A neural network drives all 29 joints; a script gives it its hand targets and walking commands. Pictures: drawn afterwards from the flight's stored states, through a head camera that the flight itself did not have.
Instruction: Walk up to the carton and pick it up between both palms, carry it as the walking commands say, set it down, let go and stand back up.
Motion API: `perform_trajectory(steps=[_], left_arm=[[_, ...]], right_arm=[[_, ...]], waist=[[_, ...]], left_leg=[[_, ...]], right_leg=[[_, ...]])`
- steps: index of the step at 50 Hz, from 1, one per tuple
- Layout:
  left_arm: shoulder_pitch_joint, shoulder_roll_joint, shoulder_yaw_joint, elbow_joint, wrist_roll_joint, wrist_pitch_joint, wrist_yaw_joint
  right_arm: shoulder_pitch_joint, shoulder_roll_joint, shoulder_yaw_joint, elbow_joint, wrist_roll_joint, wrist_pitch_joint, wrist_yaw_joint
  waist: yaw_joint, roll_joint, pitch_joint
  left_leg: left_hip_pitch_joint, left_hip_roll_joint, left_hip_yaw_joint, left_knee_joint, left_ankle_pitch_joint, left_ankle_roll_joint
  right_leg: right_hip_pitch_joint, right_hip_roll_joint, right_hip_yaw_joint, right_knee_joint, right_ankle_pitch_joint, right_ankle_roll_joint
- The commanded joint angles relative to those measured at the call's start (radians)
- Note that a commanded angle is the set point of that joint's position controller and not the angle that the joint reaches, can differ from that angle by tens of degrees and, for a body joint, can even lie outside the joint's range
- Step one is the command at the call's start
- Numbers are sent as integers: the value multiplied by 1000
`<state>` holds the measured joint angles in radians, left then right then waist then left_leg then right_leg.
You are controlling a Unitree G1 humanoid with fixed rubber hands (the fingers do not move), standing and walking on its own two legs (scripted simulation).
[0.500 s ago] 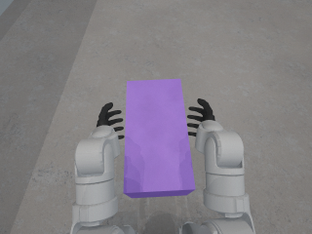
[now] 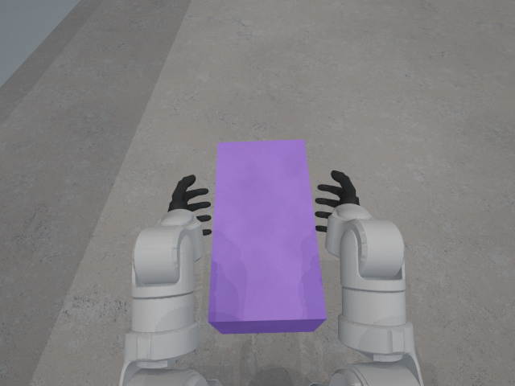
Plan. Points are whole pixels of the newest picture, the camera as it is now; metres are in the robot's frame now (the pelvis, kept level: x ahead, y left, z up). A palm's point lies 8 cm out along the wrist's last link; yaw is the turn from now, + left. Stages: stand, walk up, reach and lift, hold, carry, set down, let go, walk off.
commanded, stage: carry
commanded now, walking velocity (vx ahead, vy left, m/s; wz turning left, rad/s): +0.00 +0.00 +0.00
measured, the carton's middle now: (264, 234) +0.36 +0.01 -0.01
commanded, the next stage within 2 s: none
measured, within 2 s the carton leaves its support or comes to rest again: neither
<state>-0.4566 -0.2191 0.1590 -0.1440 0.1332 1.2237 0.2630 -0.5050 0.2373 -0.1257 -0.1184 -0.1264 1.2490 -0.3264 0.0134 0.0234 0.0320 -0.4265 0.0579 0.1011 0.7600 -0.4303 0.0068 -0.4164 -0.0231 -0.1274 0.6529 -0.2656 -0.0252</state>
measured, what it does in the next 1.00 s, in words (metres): shifts its weight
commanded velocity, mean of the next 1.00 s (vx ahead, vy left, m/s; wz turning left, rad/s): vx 0.00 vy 0.00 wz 0.00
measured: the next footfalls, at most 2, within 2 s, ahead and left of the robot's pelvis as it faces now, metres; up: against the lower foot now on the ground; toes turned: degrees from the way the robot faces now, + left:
none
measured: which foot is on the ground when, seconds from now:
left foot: down 0.00-1.00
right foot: down 0.00-1.00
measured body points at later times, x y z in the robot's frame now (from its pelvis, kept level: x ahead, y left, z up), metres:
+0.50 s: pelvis -0.04 +0.01 +0.01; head -0.08 +0.02 +0.46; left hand +0.26 +0.15 +0.10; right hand +0.28 -0.09 +0.12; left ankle +0.01 +0.11 -0.72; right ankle +0.03 -0.10 -0.72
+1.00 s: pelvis -0.06 +0.00 +0.01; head -0.07 -0.01 +0.46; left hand +0.26 +0.11 +0.09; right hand +0.26 -0.13 +0.09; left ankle +0.01 +0.11 -0.72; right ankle +0.03 -0.10 -0.72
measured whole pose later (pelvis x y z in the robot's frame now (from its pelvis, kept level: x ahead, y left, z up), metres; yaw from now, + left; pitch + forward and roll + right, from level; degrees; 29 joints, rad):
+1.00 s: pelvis -0.06 +0.00 +0.01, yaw +0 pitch +1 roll +0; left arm -0.39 -0.19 0.13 -0.02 0.15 1.15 0.20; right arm -0.42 0.20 -0.10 0.00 -0.11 1.15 -0.28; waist -0.02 0.00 -0.07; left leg -0.41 0.05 0.12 0.58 -0.19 0.02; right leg -0.43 -0.03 -0.12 0.56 -0.15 -0.04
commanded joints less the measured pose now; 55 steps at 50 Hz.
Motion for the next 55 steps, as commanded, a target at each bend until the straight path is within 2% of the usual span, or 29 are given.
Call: perform_trajectory(steps=[1,5,8,10,12,15,16,18,21,24,26,29,31,32,33,34,37,38,40,41,42,43,45,46,48,50,52,53,55], left_arm=[[-575,-1061,-659,-62,-439,-3,-365],[-638,-1020,-650,-135,-429,-14,-352],[-593,-1016,-641,-128,-410,-6,-343],[-578,-1043,-632,-71,-395,-2,-349],[-604,-1040,-626,-86,-406,0,-350],[-662,-1067,-659,-37,-421,5,-359],[-682,-1045,-648,-47,-441,14,-368],[-677,-1041,-662,-35,-454,15,-370],[-716,-1073,-622,30,-446,9,-379],[-721,-1068,-606,71,-446,1,-387],[-782,-1093,-639,20,-475,1,-376],[-700,-1022,-469,287,-320,-49,-375],[-786,-1073,-629,-43,-486,-39,-380],[-696,-1035,-485,229,-356,-59,-376],[-808,-1077,-601,23,-457,-55,-377],[-700,-1039,-494,214,-358,-78,-373],[-661,-1086,-605,37,-440,-68,-361],[-624,-989,-410,325,-271,-127,-363],[-676,-1056,-607,-62,-428,-117,-353],[-656,-1034,-524,72,-353,-137,-349],[-629,-1055,-623,-94,-423,-109,-343],[-570,-1002,-534,99,-325,-122,-339],[-541,-1009,-597,-19,-361,-122,-339],[-494,-965,-536,81,-307,-146,-347],[-525,-1011,-667,-137,-414,-114,-333],[-449,-940,-484,192,-246,-132,-336],[-549,-1004,-707,-209,-448,-113,-342],[-525,-968,-584,4,-351,-123,-345],[-434,-972,-608,12,-365,-89,-348]], right_arm=[[-541,1069,646,-108,440,-17,403],[-521,1099,616,-5,443,-16,409],[-544,1093,590,5,445,-7,420],[-559,1075,598,4,436,3,423],[-558,1100,607,17,448,10,427],[-557,1094,538,87,417,6,433],[-551,1107,557,90,418,7,428],[-510,1094,515,163,410,12,436],[-673,1089,531,85,425,-1,431],[-576,1087,466,187,378,-24,432],[-652,1113,482,112,423,-19,431],[-521,1062,328,413,279,-74,430],[-613,1132,508,109,420,-56,427],[-590,1081,389,302,313,-83,422],[-617,1098,476,131,386,-79,415],[-611,1061,392,251,315,-109,412],[-613,1090,526,49,426,-92,417],[-493,1031,331,400,243,-142,413],[-611,1095,575,-13,443,-131,419],[-654,1057,499,63,370,-146,408],[-589,1091,593,-77,441,-116,403],[-434,1049,470,224,330,-118,412],[-514,1047,592,8,402,-126,407],[-467,1026,545,127,348,-150,415],[-476,1026,626,-106,435,-116,406],[-401,973,458,242,281,-131,404],[-444,1040,698,-133,458,-115,409],[-419,984,549,80,341,-131,408],[-375,980,589,18,369,-107,408]], waist=[[-11,-251,-601],[-18,-107,-631],[-15,16,-651],[-12,-7,-571],[-10,-61,-546],[-9,92,-476],[-13,-35,-478],[-10,75,-424],[-16,-52,-371],[-13,79,-384],[-10,14,-383],[-10,74,-444],[-15,-56,-423],[-16,-30,-454],[-23,-26,-473],[-19,-17,-498],[-10,27,-465],[-9,-13,-517],[-11,-47,-548],[-17,-108,-574],[-17,-94,-602],[-14,-10,-526],[-15,-6,-591],[-14,-78,-568],[-16,32,-623],[-14,6,-606],[-11,-77,-531],[-7,0,-496],[-11,-41,-478]], left_leg=[[-43,-12,-49,33,-135,-22],[208,-23,3,-221,135,-20],[322,131,-138,-204,486,64],[284,167,-177,-272,420,89],[245,154,-148,-277,349,76],[200,148,-159,-346,288,79],[205,147,-138,-307,285,77],[186,143,-165,-379,157,83],[142,111,-125,-364,43,42],[127,115,-131,-387,28,46],[144,103,-136,-373,75,43],[148,128,-165,-420,25,63],[139,95,-104,-310,68,38],[182,84,-114,-308,135,37],[163,96,-123,-304,143,30],[161,99,-135,-332,50,49],[139,77,-131,-350,77,31],[179,75,-113,-321,110,39],[184,88,-126,-288,164,36],[199,90,-124,-282,242,32],[188,74,-118,-276,189,47],[159,83,-115,-295,200,36],[193,64,-86,-236,244,26],[166,57,-98,-244,254,30],[238,87,-107,-246,367,41],[238,100,-110,-266,315,46],[166,91,-126,-327,169,54],[141,86,-138,-340,108,52],[149,67,-100,-285,132,29]], right_leg=[[555,-356,307,-72,1364,-125],[396,-243,193,-126,734,-63],[249,-153,114,-92,298,-32],[186,-114,92,-110,66,-30],[231,-130,99,-136,109,-31],[190,-110,90,-126,38,-18],[215,-105,100,-159,123,-24],[118,-96,95,-156,-21,-13],[86,-95,97,-218,-77,-22],[110,-88,95,-195,-18,-7],[72,-82,100,-190,-16,-7],[126,-78,84,-145,-23,-23],[96,-103,128,-241,-27,-17],[99,-114,166,-247,13,-27],[132,-118,152,-229,32,-36],[123,-112,141,-245,-40,-23],[113,-115,145,-228,-47,-31],[107,-125,171,-239,-8,-36],[142,-122,157,-244,34,-37],[189,-119,144,-208,136,-34],[199,-132,156,-209,119,-48],[181,-118,147,-197,129,-41],[219,-155,173,-214,234,-49],[212,-161,172,-214,252,-52],[201,-138,136,-152,270,-47],[192,-133,149,-158,224,-46],[129,-101,127,-192,24,-19],[138,-116,150,-225,-25,-33],[132,-130,175,-257,33,-47]])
